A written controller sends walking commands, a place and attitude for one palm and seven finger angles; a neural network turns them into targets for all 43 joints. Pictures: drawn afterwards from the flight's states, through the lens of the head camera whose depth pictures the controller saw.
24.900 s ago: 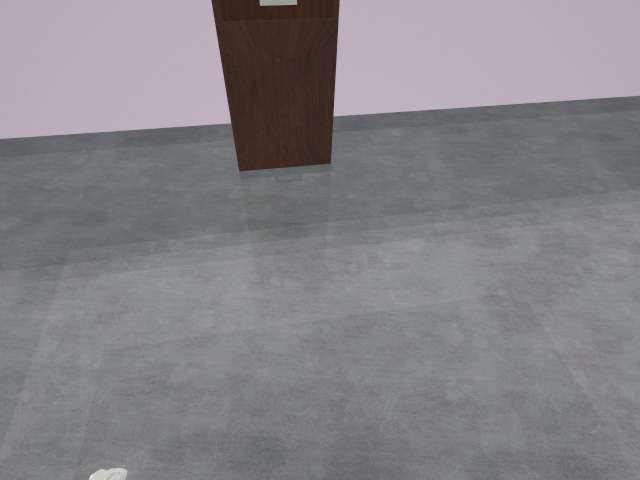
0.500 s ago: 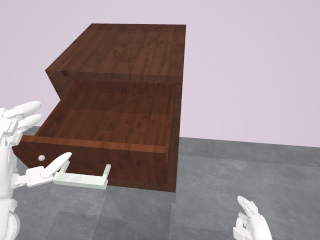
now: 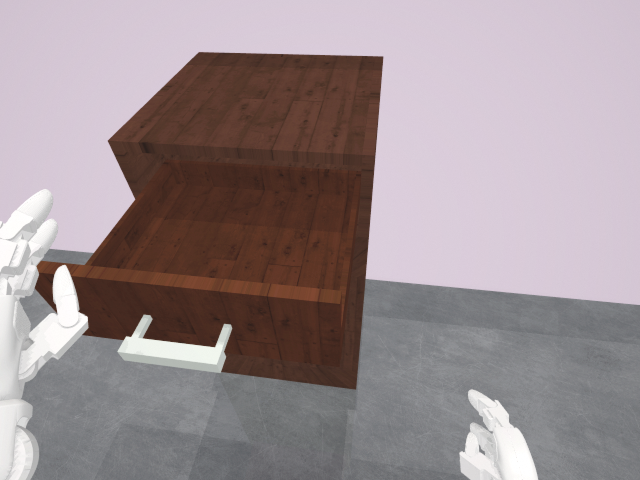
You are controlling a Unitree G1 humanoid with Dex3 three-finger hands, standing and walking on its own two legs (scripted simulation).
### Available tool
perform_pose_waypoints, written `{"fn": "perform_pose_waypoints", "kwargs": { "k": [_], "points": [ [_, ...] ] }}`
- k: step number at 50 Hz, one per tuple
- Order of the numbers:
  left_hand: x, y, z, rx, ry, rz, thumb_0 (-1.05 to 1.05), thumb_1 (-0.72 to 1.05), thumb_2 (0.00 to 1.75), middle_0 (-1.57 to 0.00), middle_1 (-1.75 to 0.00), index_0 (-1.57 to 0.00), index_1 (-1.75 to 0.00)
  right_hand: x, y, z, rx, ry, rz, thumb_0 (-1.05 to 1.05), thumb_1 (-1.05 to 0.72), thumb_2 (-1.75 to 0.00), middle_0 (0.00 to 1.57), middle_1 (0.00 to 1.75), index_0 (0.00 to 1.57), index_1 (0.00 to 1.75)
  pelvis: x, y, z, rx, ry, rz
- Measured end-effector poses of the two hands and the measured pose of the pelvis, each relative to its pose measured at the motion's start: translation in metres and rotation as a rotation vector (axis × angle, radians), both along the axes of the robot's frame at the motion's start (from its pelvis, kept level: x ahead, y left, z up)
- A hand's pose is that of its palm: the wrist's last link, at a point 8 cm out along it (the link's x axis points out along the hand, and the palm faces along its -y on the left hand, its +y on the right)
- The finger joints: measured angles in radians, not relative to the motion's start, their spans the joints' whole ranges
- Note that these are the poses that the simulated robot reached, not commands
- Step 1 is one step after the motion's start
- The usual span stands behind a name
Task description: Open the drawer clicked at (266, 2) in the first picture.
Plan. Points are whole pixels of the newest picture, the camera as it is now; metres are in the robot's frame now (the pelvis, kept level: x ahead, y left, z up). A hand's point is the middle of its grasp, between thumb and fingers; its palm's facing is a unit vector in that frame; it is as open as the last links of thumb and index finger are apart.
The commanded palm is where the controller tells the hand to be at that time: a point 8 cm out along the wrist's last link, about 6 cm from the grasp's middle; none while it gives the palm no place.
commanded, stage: step back with the hand held close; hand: left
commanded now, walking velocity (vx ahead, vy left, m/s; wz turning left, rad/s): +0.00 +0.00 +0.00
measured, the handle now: (178, 340) +0.27 +0.24 +0.02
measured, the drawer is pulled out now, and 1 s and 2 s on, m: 0.29 0.29 0.29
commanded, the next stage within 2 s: stop stepping back and stand still in 1.34 s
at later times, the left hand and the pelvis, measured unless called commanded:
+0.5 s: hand (51, 356) +0.16 +0.26 +0.18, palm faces +0.39 -0.77 -0.52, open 7.4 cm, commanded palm +0.09 +0.30 +0.21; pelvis -0.04 +0.02 -0.01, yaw +0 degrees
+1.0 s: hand (6, 412) +0.11 +0.25 +0.20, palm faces +0.44 -0.78 -0.44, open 7.4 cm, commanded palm +0.04 +0.29 +0.21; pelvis -0.09 +0.01 -0.01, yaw +1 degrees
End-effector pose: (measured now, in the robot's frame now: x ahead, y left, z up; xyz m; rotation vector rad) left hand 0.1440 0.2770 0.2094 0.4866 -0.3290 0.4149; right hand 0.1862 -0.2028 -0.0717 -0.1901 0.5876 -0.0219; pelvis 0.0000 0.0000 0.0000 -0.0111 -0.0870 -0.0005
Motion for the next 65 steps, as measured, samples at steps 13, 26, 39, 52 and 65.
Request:
{"fn": "perform_pose_waypoints", "kwargs": {
  "k": [13, 26, 39, 52, 65],
  "points": [
    [0.001, 0.001, 0.000, 0.100, 0.030, -0.066, 0.01, 0.88, 0.90, -0.21, -0.30, -0.21, -0.30, -0.025, -0.025, -0.003, -0.068, 0.084, -0.095, 0.01, -0.90, -0.90, 0.21, 0.30, 0.20, 0.30, -0.014, 0.007, -0.003, -0.003, 0.109, 0.012],
    [-0.029, 0.016, -0.007, 0.149, 0.027, -0.064, 0.01, 0.88, 0.90, -0.21, -0.30, -0.22, -0.30, -0.060, -0.018, -0.009, -0.086, 0.100, -0.134, 0.01, -0.90, -0.90, 0.20, 0.30, 0.20, 0.30, -0.040, 0.017, -0.015, 0.027, 0.111, 0.006],
    [-0.052, 0.004, -0.005, 0.108, -0.106, -0.094, 0.01, 0.88, 0.90, -0.21, -0.30, -0.21, -0.30, -0.092, -0.019, -0.012, -0.085, 0.093, -0.113, 0.01, -0.90, -0.90, 0.21, 0.30, 0.20, 0.30, -0.071, 0.013, -0.022, 0.012, 0.106, 0.003],
    [-0.083, 0.001, 0.002, 0.104, -0.027, -0.055, 0.01, 0.88, 0.90, -0.21, -0.30, -0.21, -0.30, -0.136, -0.021, -0.011, -0.071, 0.119, -0.122, 0.01, -0.90, -0.90, 0.20, 0.30, 0.20, 0.30, -0.095, 0.005, -0.008, 0.001, 0.144, -0.005],
    [-0.129, -0.030, 0.001, 0.149, 0.102, -0.116, 0.01, 0.88, 0.90, -0.21, -0.30, -0.22, -0.30, -0.161, -0.050, 0.009, -0.050, 0.097, -0.140, 0.01, -0.90, -0.90, 0.21, 0.30, 0.20, 0.30, -0.158, -0.020, 0.005, 0.069, 0.179, -0.002]
  ]
}}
